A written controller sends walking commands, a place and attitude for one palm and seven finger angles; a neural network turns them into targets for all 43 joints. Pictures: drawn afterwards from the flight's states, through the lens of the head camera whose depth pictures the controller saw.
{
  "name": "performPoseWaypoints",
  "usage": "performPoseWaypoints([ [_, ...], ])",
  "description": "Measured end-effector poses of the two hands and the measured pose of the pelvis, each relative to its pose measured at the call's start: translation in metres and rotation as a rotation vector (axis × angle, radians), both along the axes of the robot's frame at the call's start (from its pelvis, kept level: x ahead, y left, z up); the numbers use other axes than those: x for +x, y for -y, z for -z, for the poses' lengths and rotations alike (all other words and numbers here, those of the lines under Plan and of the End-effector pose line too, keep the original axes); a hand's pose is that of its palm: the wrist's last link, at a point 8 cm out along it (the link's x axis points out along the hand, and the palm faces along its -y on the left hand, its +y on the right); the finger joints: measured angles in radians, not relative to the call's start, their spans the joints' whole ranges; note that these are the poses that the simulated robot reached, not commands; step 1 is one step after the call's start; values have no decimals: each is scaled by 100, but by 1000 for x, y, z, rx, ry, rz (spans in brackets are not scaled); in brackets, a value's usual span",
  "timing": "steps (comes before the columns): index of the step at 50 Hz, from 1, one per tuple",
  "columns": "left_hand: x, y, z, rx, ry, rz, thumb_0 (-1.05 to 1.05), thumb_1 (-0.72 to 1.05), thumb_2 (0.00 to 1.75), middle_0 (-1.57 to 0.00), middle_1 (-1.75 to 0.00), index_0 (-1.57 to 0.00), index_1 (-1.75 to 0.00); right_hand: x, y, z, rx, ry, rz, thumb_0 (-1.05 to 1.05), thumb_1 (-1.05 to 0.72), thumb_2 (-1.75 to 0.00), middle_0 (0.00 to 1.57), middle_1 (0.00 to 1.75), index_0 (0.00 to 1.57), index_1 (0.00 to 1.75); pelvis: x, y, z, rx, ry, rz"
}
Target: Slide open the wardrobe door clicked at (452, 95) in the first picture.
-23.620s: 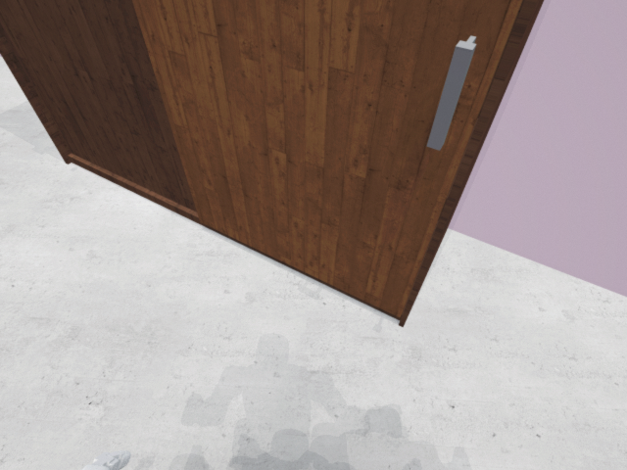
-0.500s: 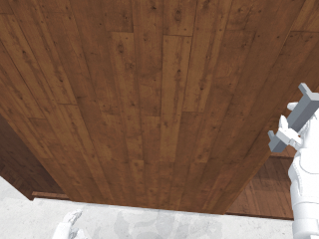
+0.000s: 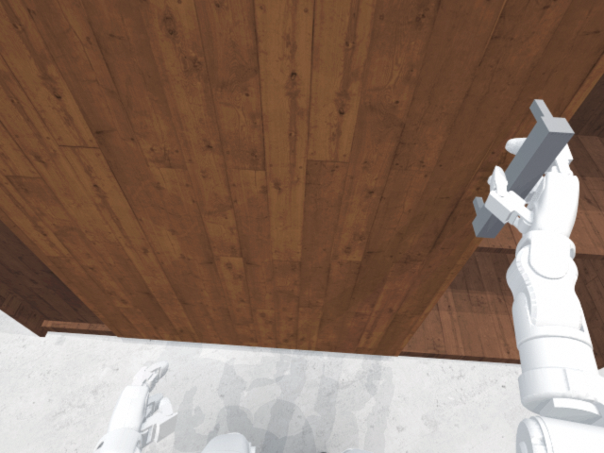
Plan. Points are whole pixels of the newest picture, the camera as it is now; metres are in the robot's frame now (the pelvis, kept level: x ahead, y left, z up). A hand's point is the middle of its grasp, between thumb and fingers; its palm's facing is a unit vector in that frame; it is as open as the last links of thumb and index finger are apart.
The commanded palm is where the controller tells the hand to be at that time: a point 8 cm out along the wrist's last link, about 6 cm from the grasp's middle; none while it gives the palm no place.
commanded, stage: stop walking and hold the door there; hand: right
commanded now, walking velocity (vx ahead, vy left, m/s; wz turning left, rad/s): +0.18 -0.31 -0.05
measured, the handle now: (509, 173) +0.45 -0.25 +0.13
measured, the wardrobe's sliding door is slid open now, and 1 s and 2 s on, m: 0.62 0.62 0.62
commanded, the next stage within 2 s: loosen the grip on the handle in 1.16 s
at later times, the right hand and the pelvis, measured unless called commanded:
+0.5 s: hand (502, 198) +0.40 -0.23 +0.14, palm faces +0.12 +0.99 -0.06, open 6.4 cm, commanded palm +0.38 -0.25 +0.13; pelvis -0.02 -0.10 -0.02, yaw -2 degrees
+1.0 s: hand (506, 200) +0.40 -0.23 +0.14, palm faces +0.06 +0.99 -0.11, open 6.7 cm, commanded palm +0.37 -0.24 +0.13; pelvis -0.01 -0.13 +0.00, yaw -1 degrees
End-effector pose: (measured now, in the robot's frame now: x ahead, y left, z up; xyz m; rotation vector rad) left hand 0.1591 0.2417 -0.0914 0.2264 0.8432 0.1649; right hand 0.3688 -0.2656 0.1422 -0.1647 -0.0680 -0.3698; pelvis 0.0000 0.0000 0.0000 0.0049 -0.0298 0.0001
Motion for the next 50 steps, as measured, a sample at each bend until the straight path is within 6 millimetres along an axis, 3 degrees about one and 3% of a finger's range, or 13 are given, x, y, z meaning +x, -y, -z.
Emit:
performPoseWaypoints([
  [7,-17,29,23,-73,-51,70,1,90,90,-20,-30,-20,-30,0,0,-1,3,-15,-9,-3,-68,-75,39,137,25,137,-9,9,5,-14,-16,-8],
  [11,-25,35,23,-63,-95,74,1,90,90,-21,-30,-20,-30,0,3,-1,-3,-14,-43,-3,-68,-75,40,138,26,138,-14,24,-1,-35,-1,-10],
  [16,-33,46,13,0,-132,53,1,90,90,-20,-30,-20,-30,3,9,1,8,24,-124,-2,-67,-75,42,139,30,139,-13,50,-7,-89,-3,21],
  [19,-27,58,17,46,-109,35,1,90,90,-20,-30,-20,-30,5,13,4,31,69,-186,-2,-65,-76,43,139,32,139,-12,78,4,-86,-8,29],
  [22,-18,81,26,29,-56,-3,1,90,90,-20,-30,-20,-30,7,14,7,53,113,-242,-3,-66,-77,44,139,28,139,-17,97,18,-61,1,35],
  [28,-12,144,34,-104,-47,77,1,90,90,-20,-30,-20,-30,6,14,6,54,96,-266,-2,-69,-77,41,140,23,139,-18,103,15,-49,0,31],
  [33,-8,174,38,-166,-59,129,1,90,90,-20,-30,-20,-30,4,15,3,35,56,-274,-1,-69,-74,42,140,21,139,-14,112,8,-26,9,43],
  [42,4,172,8,-65,-26,128,1,90,90,-21,-30,-20,-30,5,19,1,65,27,-340,1,-68,-73,39,138,23,140,-7,134,-3,-21,-10,30],
  [50,9,157,4,-64,0,115,1,90,90,-20,-30,-20,-30,3,17,0,42,8,-318,1,-70,-75,37,137,18,140,-7,126,-4,-3,-19,20],
])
